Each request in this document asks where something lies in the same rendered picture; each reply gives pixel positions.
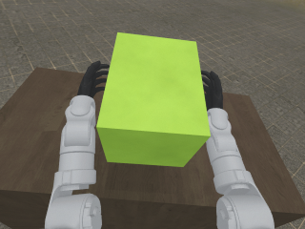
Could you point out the carton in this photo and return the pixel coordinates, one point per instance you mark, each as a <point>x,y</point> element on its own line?
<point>153,110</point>

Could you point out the pedestal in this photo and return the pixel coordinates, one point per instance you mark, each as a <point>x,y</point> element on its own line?
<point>132,196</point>

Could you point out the right robot hand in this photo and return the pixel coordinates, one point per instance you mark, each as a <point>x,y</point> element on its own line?
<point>213,95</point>

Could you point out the robot left forearm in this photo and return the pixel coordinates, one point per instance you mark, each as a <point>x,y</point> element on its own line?
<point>77,149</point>

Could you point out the right robot upper arm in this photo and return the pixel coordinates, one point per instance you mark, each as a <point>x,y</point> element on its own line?
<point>243,212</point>

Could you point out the robot right forearm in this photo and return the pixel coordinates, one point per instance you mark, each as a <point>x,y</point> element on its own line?
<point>230,175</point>

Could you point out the left robot upper arm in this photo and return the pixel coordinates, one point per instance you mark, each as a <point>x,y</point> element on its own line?
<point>81,211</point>

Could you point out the left robot hand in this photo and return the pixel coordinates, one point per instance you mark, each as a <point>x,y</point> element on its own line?
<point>88,83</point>

